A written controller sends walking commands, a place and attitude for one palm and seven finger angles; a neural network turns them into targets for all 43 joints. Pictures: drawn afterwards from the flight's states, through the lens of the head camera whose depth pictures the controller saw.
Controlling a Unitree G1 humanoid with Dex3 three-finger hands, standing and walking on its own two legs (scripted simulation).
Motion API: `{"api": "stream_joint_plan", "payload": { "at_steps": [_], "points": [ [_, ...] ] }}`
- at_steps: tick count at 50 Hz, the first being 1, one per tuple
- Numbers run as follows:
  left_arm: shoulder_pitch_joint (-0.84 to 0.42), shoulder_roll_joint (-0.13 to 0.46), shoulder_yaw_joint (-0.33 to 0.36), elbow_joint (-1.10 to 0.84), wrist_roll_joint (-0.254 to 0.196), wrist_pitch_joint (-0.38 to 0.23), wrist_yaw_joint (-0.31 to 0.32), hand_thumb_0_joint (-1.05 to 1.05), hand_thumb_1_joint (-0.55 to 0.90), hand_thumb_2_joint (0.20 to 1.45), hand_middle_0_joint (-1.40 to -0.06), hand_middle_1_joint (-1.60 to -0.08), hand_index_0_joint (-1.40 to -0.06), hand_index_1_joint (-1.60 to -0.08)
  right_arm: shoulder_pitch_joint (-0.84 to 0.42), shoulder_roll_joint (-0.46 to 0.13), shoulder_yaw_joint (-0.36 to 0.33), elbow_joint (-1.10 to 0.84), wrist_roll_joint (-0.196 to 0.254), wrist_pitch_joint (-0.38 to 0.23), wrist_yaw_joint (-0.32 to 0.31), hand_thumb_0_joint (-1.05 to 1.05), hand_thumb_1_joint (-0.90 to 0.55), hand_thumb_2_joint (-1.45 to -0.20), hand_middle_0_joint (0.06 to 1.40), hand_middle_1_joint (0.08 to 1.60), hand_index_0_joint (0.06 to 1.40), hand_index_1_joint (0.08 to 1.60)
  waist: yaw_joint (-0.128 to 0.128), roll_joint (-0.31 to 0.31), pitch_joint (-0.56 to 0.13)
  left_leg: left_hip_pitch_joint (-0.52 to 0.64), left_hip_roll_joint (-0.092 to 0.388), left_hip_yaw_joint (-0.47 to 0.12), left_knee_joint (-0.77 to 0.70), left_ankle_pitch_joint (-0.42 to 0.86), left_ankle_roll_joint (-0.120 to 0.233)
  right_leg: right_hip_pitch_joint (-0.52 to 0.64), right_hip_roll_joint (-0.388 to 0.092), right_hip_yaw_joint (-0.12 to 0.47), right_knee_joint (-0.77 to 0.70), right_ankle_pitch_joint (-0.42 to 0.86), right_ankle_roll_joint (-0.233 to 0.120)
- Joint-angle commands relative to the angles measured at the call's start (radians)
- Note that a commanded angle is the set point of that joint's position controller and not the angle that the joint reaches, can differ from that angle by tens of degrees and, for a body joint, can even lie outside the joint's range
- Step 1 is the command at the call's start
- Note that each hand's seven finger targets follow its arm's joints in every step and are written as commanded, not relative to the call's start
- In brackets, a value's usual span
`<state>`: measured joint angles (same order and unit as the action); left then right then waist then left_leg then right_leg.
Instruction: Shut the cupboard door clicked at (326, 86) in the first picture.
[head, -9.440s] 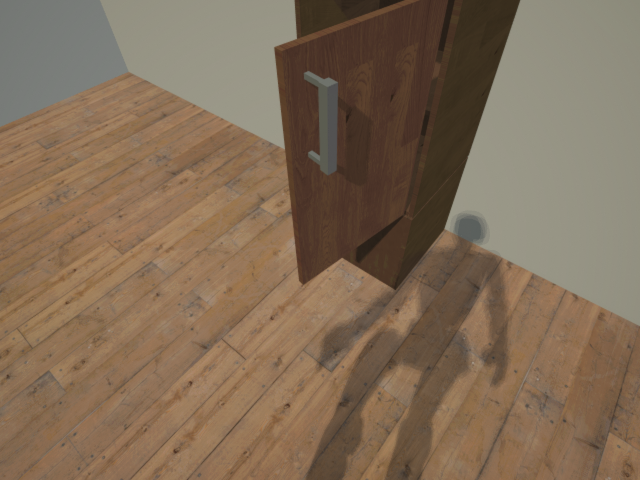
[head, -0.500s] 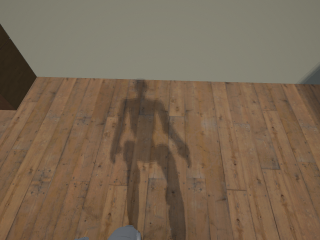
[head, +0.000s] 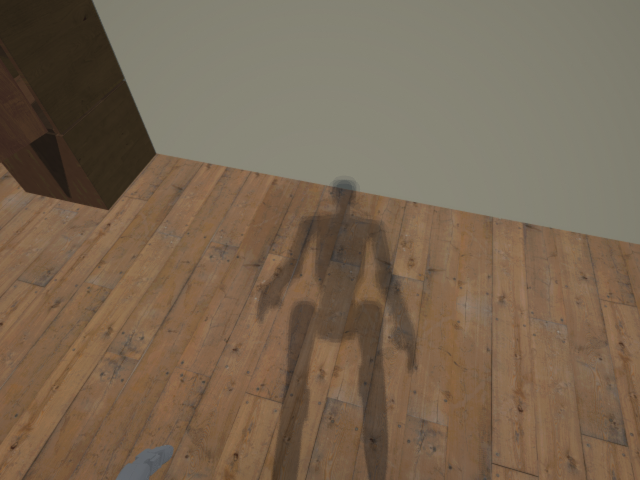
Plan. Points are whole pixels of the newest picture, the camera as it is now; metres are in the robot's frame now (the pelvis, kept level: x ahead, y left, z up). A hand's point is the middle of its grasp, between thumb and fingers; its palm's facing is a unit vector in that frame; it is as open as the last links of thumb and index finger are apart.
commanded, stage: walk to a spot facing it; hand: left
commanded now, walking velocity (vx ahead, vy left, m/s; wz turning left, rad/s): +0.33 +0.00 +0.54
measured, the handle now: out of the picture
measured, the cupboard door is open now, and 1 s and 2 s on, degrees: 79 79 79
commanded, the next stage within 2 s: turn to face it in 1.50 s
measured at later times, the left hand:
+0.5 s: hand out of the picture +0.02 +0.17 -0.18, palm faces +0.40 -0.90 -0.16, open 7.4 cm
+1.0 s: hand (138, 297) +0.44 +0.36 -0.17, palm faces +0.29 -0.95 -0.14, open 7.4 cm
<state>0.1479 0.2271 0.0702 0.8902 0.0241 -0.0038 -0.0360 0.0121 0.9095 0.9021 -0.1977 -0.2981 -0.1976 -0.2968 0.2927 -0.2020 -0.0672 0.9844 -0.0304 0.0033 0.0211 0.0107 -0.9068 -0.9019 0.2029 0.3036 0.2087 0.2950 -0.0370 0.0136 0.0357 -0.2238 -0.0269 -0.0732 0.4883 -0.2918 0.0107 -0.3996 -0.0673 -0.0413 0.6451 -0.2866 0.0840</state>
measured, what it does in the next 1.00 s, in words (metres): walks ahead, turning left: right foot, then left foot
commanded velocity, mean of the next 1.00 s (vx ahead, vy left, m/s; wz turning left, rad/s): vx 0.37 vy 0.00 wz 0.16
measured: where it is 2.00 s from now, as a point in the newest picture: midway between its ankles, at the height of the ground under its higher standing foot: (243, 301)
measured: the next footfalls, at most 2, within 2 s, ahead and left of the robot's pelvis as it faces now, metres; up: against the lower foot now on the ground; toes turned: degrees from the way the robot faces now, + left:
right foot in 0.02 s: +0.09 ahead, -0.14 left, +0.00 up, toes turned -2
left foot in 0.48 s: +0.29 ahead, +0.16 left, +0.00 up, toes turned +26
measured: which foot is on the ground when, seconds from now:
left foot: down 0.00-0.02, up 0.04-0.46, down 0.48-1.00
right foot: up 0.00-0.00, down 0.02-0.48, up 0.50-1.00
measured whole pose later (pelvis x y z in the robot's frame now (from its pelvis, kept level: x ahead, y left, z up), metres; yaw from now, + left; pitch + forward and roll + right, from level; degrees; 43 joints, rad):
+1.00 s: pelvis +0.38 +0.16 +0.00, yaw +19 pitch +1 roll -1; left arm 0.09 0.19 0.06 1.00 0.02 0.00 -0.02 0.01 0.92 0.90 -0.19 -0.30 -0.19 -0.30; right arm 0.50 -0.12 -0.01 1.13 -0.03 -0.08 -0.03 0.00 -0.92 -0.90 0.20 0.30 0.20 0.29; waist -0.07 -0.02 0.05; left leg 0.08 -0.07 0.13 0.23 -0.34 0.10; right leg -0.60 -0.08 -0.08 0.85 -0.09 -0.01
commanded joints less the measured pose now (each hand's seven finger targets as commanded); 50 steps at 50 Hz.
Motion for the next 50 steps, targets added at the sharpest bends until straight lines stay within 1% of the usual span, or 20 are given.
{"api": "stream_joint_plan", "payload": {
  "at_steps": [1, 2, 3, 4, 6, 11, 18, 20, 22, 23, 24, 25, 26, 27, 29, 32, 33, 38, 46, 50],
  "points": [
    [0.293, 0.263, 0.071, 0.006, 0.020, -0.053, 0.026, 0.000, 0.900, 0.900, -0.200, -0.300, -0.200, -0.300, -0.118, -0.065, -0.021, -0.122, 0.023, -0.037, -0.013, 0.000, -0.900, -0.900, 0.200, 0.300, 0.200, 0.300, 0.182, -0.388, -0.141, -0.539, -0.051, 0.053, 0.430, -0.313, 0.000, 0.639, -0.374, 0.450, -0.419, -0.326, -0.116],
    [0.279, 0.252, 0.061, 0.000, 0.003, -0.045, 0.037, 0.000, 0.900, 0.900, -0.200, -0.300, -0.200, -0.300, -0.164, -0.118, -0.030, -0.142, 0.010, -0.035, -0.006, 0.000, -0.900, -0.900, 0.200, 0.300, 0.200, 0.300, 0.165, -0.331, -0.064, -0.581, 0.023, 0.021, 0.630, -0.309, -0.001, 0.489, -0.465, 0.571, -0.508, -0.463, -0.179],
    [0.193, 0.206, 0.054, -0.019, -0.001, -0.039, 0.042, 0.000, 0.900, 0.900, -0.200, -0.300, -0.200, -0.300, -0.174, -0.114, -0.035, -0.143, 0.003, -0.031, 0.001, 0.000, -0.900, -0.900, 0.200, 0.300, 0.200, 0.300, 0.116, -0.181, 0.009, -0.587, 0.064, 0.006, 0.673, -0.211, -0.002, 0.412, -0.449, 0.469, -0.518, -0.443, -0.186],
    [0.154, 0.152, 0.040, -0.017, 0.005, -0.054, 0.043, 0.000, 0.900, 0.900, -0.200, -0.300, -0.200, -0.300, -0.169, -0.108, -0.034, -0.115, 0.000, -0.026, 0.005, 0.000, -0.900, -0.900, 0.200, 0.300, 0.200, 0.300, 0.091, -0.219, 0.032, -0.550, 0.099, 0.007, 0.720, -0.117, -0.011, 0.333, -0.385, 0.404, -0.507, -0.360, -0.156],
    [0.125, 0.083, 0.014, -0.003, -0.003, -0.073, 0.040, 0.000, 0.900, 0.900, -0.200, -0.300, -0.200, -0.300, -0.132, -0.092, -0.029, -0.076, -0.002, -0.012, 0.018, 0.000, -0.900, -0.900, 0.200, 0.300, 0.200, 0.300, 0.047, -0.195, 0.026, -0.501, 0.120, 0.035, 0.742, 0.015, -0.035, 0.313, -0.300, 0.142, -0.471, -0.040, -0.112],
    [0.240, 0.054, -0.002, 0.069, 0.002, -0.099, 0.044, 0.000, 0.900, 0.900, -0.200, -0.300, -0.200, -0.300, -0.186, -0.036, -0.011, -0.075, 0.005, 0.001, 0.030, 0.000, -0.900, -0.900, 0.200, 0.300, 0.200, 0.300, 0.054, -0.158, 0.006, -0.527, 0.109, 0.109, 0.621, 0.084, -0.046, 0.441, -0.260, -0.094, -0.406, 0.489, -0.113],
    [0.320, 0.074, -0.011, 0.143, 0.009, -0.091, 0.049, 0.000, 0.900, 0.900, -0.200, -0.300, -0.200, -0.300, -0.341, -0.010, 0.020, -0.117, 0.006, -0.014, 0.042, 0.000, -0.900, -0.900, 0.200, 0.300, 0.200, 0.300, 0.087, -0.180, 0.050, -0.421, 0.077, 0.208, 0.247, 0.064, -0.001, 0.504, -0.283, -0.174, -0.367, 0.634, -0.137],
    [0.296, 0.107, -0.005, 0.144, 0.007, -0.089, 0.047, 0.000, 0.900, 0.900, -0.200, -0.300, -0.200, -0.300, -0.275, -0.028, 0.018, -0.102, 0.005, -0.024, 0.033, 0.000, -0.900, -0.900, 0.200, 0.300, 0.200, 0.300, 0.048, -0.198, 0.026, -0.278, 0.028, 0.250, 0.187, 0.006, 0.033, 0.481, -0.300, -0.200, -0.282, 0.806, -0.143],
    [0.258, 0.137, -0.005, 0.145, -0.004, -0.085, 0.042, 0.000, 0.900, 0.900, -0.200, -0.300, -0.200, -0.300, -0.094, -0.072, 0.005, -0.050, -0.002, -0.032, 0.018, 0.000, -0.900, -0.900, 0.200, 0.300, 0.200, 0.300, -0.051, -0.177, -0.051, 0.032, -0.036, 0.295, 0.095, 0.053, 0.064, 0.347, -0.273, -0.258, -0.061, 0.876, -0.115],
    [0.239, 0.114, -0.009, 0.134, -0.007, -0.083, 0.034, 0.000, 0.900, 0.900, -0.200, -0.300, -0.200, -0.300, 0.061, -0.147, -0.016, -0.013, -0.006, -0.032, 0.008, 0.000, -0.900, -0.900, 0.200, 0.300, 0.200, 0.300, -0.125, -0.083, -0.142, 0.292, 0.035, 0.201, 0.066, 0.065, 0.091, 0.177, -0.246, -0.256, 0.173, 0.652, -0.086],
    [0.277, 0.042, -0.013, 0.094, -0.017, -0.077, 0.020, 0.000, 0.900, 0.900, -0.200, -0.300, -0.200, -0.300, 0.182, -0.279, -0.052, 0.005, -0.017, -0.041, -0.008, 0.000, -0.900, -0.900, 0.200, 0.300, 0.200, 0.300, -0.150, 0.199, -0.269, 0.541, 0.357, -0.282, -0.021, 0.109, 0.208, -0.134, -0.073, -0.249, 0.534, -0.058, -0.028],
    [0.198, 0.052, -0.021, 0.058, -0.014, -0.071, 0.027, 0.000, 0.900, 0.900, -0.200, -0.300, -0.200, -0.300, 0.211, -0.317, -0.059, 0.015, 0.008, -0.034, -0.027, 0.000, -0.900, -0.900, 0.200, 0.300, 0.200, 0.300, -0.152, 0.183, -0.314, 0.564, 0.444, -0.449, -0.145, 0.213, 0.261, -0.251, -0.028, -0.075, 0.716, -0.255, -0.046],
    [0.146, 0.055, -0.014, 0.051, -0.015, -0.069, 0.036, 0.000, 0.900, 0.900, -0.200, -0.300, -0.200, -0.300, 0.145, -0.294, -0.054, 0.009, 0.011, -0.033, -0.033, 0.000, -0.900, -0.900, 0.200, 0.300, 0.200, 0.300, -0.116, 0.074, -0.207, 0.438, 0.450, -0.373, -0.177, 0.189, 0.255, -0.284, -0.069, -0.006, 0.788, -0.202, -0.065],
    [0.134, 0.032, -0.013, 0.059, -0.009, -0.070, 0.038, 0.000, 0.900, 0.900, -0.200, -0.300, -0.200, -0.300, 0.057, -0.241, -0.040, -0.018, 0.013, -0.049, -0.035, 0.000, -0.900, -0.900, 0.200, 0.300, 0.200, 0.300, -0.070, 0.046, -0.127, 0.264, 0.415, -0.294, -0.198, 0.145, 0.219, -0.284, -0.097, 0.004, 0.783, -0.125, -0.065],
    [0.192, 0.004, -0.012, 0.115, 0.007, -0.045, 0.027, 0.000, 0.900, 0.900, -0.200, -0.300, -0.200, -0.300, -0.038, -0.140, -0.007, -0.037, 0.011, -0.065, -0.039, 0.000, -0.900, -0.900, 0.200, 0.300, 0.200, 0.300, 0.006, 0.071, -0.018, 0.049, 0.336, -0.136, -0.256, 0.105, 0.150, -0.199, -0.135, 0.041, 0.695, -0.018, -0.048],
    [0.230, -0.031, -0.015, 0.139, 0.010, -0.020, 0.022, 0.000, 0.900, 0.900, -0.200, -0.300, -0.200, -0.300, -0.013, -0.087, 0.009, -0.007, 0.015, -0.083, -0.040, 0.000, -0.900, -0.900, 0.200, 0.300, 0.200, 0.300, 0.043, 0.077, 0.019, 0.004, 0.267, -0.019, -0.308, 0.178, 0.121, -0.171, -0.111, 0.029, 0.586, 0.065, -0.039],
    [0.221, -0.026, -0.010, 0.138, 0.007, -0.018, 0.022, 0.000, 0.900, 0.900, -0.200, -0.300, -0.200, -0.300, 0.002, -0.081, 0.008, 0.003, 0.017, -0.086, -0.041, 0.000, -0.900, -0.900, 0.200, 0.300, 0.200, 0.300, 0.048, 0.081, 0.010, 0.028, 0.262, -0.027, -0.321, 0.187, 0.118, -0.188, -0.105, 0.033, 0.564, 0.095, -0.037],
    [0.099, -0.024, 0.007, 0.101, 0.003, -0.006, 0.016, 0.000, 0.900, 0.900, -0.200, -0.300, -0.200, -0.300, 0.086, -0.051, 0.012, 0.033, 0.019, -0.091, -0.050, 0.000, -0.900, -0.900, 0.200, 0.300, 0.200, 0.300, 0.042, 0.057, 0.049, 0.126, 0.246, 0.013, -0.345, 0.329, 0.054, -0.310, -0.081, 0.040, 0.451, 0.230, -0.040],
    [-0.120, -0.020, -0.015, 0.034, -0.002, -0.021, 0.006, 0.000, 0.900, 0.900, -0.200, -0.300, -0.200, -0.300, 0.269, -0.050, 0.033, 0.115, 0.005, -0.094, -0.063, 0.000, -0.900, -0.900, 0.200, 0.300, 0.200, 0.300, -0.019, 0.058, 0.071, 0.346, 0.264, 0.050, -0.272, 0.710, 0.063, -0.367, -0.024, -0.031, 0.241, 0.210, -0.082],
    [-0.201, -0.024, -0.032, 0.005, -0.005, -0.035, 0.004, 0.000, 0.900, 0.900, -0.200, -0.300, -0.200, -0.300, 0.340, -0.052, 0.040, 0.160, -0.003, -0.090, -0.068, 0.000, -0.900, -0.900, 0.200, 0.300, 0.200, 0.300, -0.037, 0.067, 0.081, 0.403, 0.272, 0.086, -0.203, 0.964, 0.066, -0.281, 0.021, -0.085, 0.076, 0.126, -0.128]
  ]
}}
